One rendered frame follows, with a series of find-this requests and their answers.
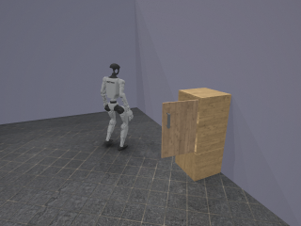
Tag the right robot foot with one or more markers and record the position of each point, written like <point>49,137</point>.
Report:
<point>121,148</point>

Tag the left robot upper arm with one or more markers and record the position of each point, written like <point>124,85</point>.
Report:
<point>103,91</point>

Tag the robot left forearm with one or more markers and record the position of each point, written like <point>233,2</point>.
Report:
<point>104,98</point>

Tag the handle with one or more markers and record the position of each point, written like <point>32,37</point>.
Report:
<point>168,121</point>

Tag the cupboard door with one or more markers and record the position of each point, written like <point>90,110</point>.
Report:
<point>180,138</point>

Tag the right robot upper arm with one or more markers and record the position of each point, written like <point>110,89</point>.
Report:
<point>121,87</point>

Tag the robot right thigh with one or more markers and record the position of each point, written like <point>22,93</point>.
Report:
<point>122,112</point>

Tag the right robot hand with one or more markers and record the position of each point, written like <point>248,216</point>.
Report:
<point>130,114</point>

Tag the robot right forearm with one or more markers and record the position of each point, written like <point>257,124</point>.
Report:
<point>125,103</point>

